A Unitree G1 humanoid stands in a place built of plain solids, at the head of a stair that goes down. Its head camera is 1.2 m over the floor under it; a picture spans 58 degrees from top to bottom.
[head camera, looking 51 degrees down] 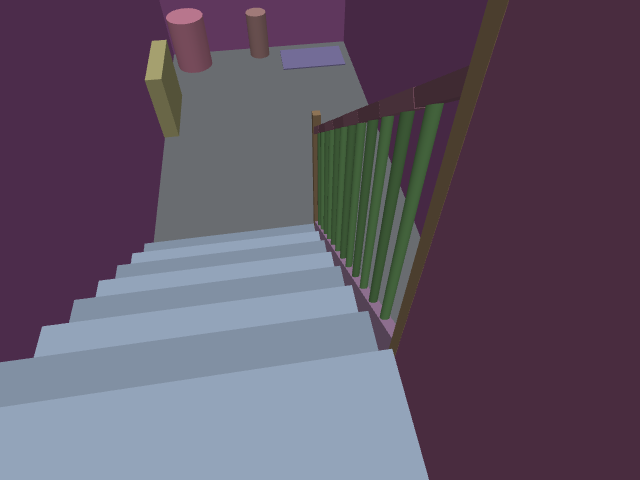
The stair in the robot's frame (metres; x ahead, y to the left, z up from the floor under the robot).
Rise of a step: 0.19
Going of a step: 0.24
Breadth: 1.28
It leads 9 degrees to the left of straight ahead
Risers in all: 8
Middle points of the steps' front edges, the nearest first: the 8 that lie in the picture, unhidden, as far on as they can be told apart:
0.46 0.42 0.00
0.69 0.46 -0.19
0.93 0.49 -0.38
1.17 0.53 -0.57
1.41 0.57 -0.76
1.64 0.61 -0.95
1.88 0.64 -1.15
2.12 0.68 -1.34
